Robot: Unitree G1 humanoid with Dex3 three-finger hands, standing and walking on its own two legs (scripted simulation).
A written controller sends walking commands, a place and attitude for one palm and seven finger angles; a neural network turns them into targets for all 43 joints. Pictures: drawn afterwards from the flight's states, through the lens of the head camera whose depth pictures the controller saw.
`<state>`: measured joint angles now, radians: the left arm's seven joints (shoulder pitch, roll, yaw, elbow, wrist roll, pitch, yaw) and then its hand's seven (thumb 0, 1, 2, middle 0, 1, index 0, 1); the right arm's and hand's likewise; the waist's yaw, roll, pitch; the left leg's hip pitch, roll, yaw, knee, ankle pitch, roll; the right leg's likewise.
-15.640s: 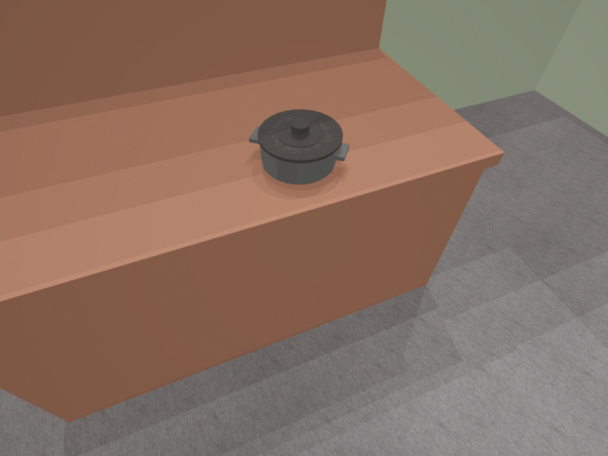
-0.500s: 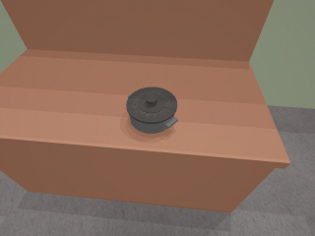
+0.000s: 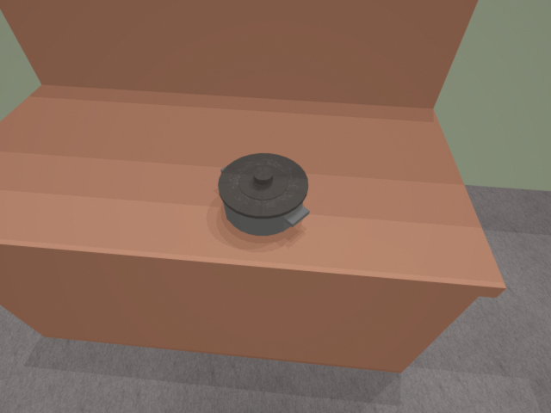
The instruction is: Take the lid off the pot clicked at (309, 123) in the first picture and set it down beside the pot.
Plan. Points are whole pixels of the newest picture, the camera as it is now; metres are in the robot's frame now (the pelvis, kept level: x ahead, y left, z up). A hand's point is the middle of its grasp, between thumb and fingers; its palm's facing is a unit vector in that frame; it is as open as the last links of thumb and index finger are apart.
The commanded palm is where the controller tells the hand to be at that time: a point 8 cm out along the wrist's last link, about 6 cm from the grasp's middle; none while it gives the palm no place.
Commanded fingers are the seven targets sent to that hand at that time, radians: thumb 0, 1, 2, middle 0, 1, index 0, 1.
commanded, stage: shuffle to correct the standing spot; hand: left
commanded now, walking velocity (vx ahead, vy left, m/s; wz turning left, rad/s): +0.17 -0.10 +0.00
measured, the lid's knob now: (263, 175) +0.56 +0.06 +0.00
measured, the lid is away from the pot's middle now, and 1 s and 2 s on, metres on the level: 0.00 0.00 0.00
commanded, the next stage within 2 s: come to a stop and stand still in 0.30 s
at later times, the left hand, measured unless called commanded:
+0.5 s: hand out of the picture +0.02 +0.12 -0.19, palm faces +0.07 -0.99 -0.14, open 7.3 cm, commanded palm none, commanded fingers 0.00 0.90 0.90 -0.20 -0.30 -0.20 -0.30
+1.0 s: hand out of the picture +0.08 +0.19 -0.18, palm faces +0.02 -0.96 -0.26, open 7.3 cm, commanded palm none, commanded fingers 0.00 0.90 0.90 -0.20 -0.30 -0.20 -0.30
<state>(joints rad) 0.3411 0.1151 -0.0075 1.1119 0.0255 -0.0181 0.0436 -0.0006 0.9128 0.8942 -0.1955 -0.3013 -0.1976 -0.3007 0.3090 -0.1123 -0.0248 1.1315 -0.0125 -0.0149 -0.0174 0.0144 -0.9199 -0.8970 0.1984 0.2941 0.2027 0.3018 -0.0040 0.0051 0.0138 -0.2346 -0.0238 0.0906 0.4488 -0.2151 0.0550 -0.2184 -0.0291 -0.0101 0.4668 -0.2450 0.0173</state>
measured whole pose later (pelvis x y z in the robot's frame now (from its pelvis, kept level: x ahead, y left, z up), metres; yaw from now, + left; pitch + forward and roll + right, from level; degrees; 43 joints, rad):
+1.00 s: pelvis +0.04 -0.01 -0.01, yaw +1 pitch +1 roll -1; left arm 0.26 0.19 0.00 1.01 0.02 -0.02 0.06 0.00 0.92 0.89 -0.20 -0.30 -0.20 -0.30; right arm 0.23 -0.18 -0.02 1.00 -0.02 0.00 -0.02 0.01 -0.92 -0.90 0.20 0.29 0.20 0.30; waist -0.01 0.02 0.01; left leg -0.24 0.00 0.07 0.57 -0.34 0.04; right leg -0.20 -0.01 -0.03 0.53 -0.35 0.01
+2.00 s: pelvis +0.02 +0.00 +0.00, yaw +0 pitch -1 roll +0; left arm 0.32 0.15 -0.03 1.09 0.02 -0.01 0.04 0.00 0.91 0.89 -0.20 -0.30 -0.20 -0.30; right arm 0.29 -0.13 0.00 1.12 -0.01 -0.02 -0.03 0.02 -0.93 -0.90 0.20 0.29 0.20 0.30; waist 0.01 -0.03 0.03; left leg -0.21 -0.02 0.09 0.47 -0.25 0.05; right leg -0.18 -0.02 -0.01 0.46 -0.27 0.02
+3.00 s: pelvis +0.03 -0.03 -0.01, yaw +3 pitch +2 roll +0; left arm 0.56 0.23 0.11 0.11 -0.01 -0.01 0.09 0.01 0.91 0.89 -1.26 -1.47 -1.26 -1.47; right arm 0.23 -0.19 0.02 0.61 0.01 -0.10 -0.07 0.02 -0.90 -0.90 0.20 0.30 0.21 0.30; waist 0.04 0.03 0.00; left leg -0.29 0.00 0.02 0.55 -0.29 0.02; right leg -0.23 -0.01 -0.08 0.53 -0.33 -0.02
